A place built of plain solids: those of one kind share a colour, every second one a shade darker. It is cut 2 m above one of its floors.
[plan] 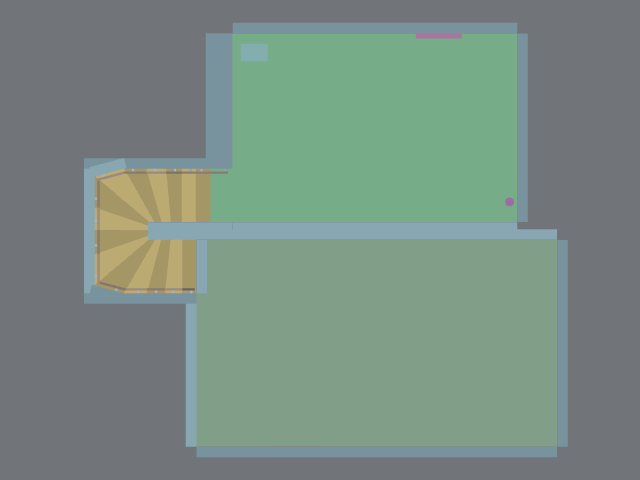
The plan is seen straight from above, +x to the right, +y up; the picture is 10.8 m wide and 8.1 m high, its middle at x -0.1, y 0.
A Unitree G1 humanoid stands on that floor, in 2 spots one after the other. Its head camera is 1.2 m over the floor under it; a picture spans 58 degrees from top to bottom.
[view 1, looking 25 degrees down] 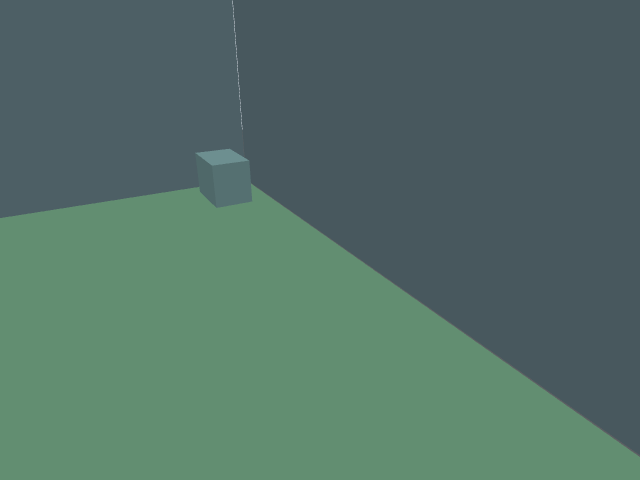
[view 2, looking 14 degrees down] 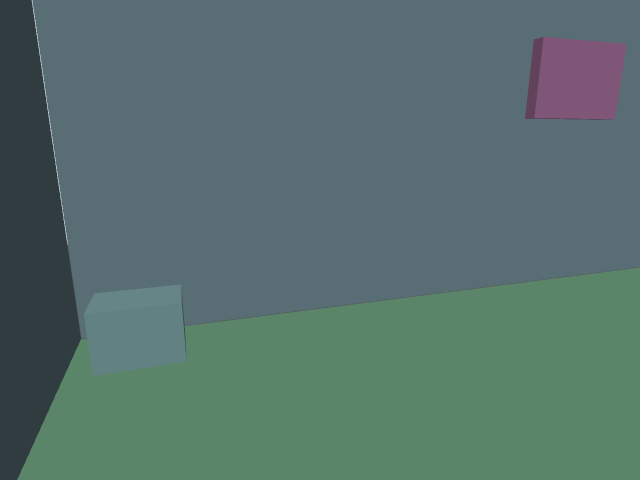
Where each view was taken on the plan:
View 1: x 2.15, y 2.14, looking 150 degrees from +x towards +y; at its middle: floor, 2.84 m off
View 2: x -0.95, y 0.80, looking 72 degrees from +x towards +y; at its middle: wall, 2.91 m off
